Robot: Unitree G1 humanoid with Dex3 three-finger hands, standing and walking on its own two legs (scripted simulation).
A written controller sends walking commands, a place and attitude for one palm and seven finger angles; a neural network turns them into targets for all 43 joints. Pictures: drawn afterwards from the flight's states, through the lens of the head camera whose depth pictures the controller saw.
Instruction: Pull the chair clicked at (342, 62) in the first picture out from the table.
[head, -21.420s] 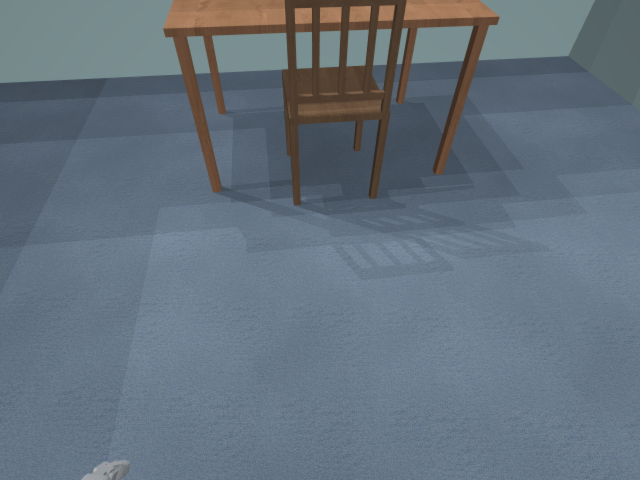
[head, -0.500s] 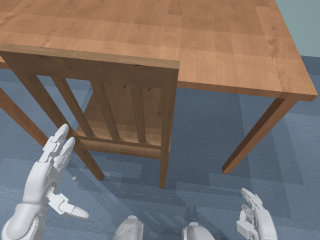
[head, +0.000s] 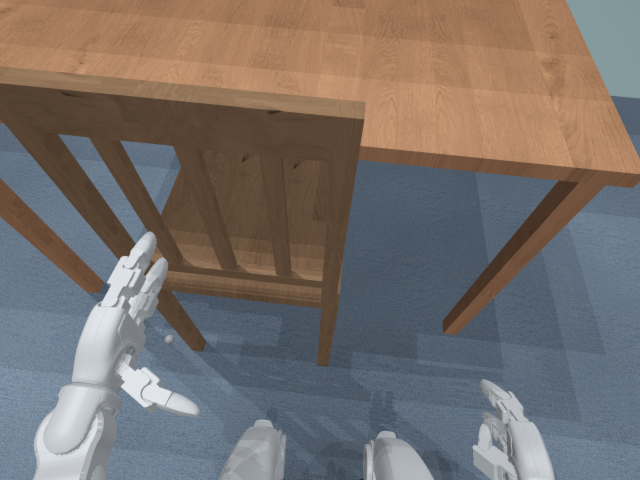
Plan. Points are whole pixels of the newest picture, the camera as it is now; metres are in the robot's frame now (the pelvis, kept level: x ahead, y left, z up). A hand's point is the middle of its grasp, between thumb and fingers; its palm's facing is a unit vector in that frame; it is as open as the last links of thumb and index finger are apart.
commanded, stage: aim the fingers beside a spindle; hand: left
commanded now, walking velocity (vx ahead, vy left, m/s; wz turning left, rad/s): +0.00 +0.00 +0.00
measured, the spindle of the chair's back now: (211, 216) +0.45 +0.18 +0.01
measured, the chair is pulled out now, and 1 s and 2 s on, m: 0.00 0.00 0.00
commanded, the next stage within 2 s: push the fingers through the gap in 1.38 s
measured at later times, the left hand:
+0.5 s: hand (189, 329) +0.29 +0.17 +0.02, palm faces -0.09 -1.00 -0.04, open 17.0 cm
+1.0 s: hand (201, 318) +0.30 +0.16 +0.01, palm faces -0.07 -1.00 -0.06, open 16.9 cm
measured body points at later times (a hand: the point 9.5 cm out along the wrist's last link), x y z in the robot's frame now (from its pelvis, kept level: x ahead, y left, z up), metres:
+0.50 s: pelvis +0.00 +0.00 -0.01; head +0.09 +0.02 +0.43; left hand +0.28 +0.22 +0.03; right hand +0.17 -0.24 -0.10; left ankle +0.03 +0.12 -0.64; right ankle +0.01 -0.12 -0.64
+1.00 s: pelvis -0.01 +0.00 -0.02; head +0.10 +0.00 +0.41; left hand +0.30 +0.22 +0.01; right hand +0.16 -0.25 -0.12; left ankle +0.03 +0.12 -0.64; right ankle +0.01 -0.12 -0.64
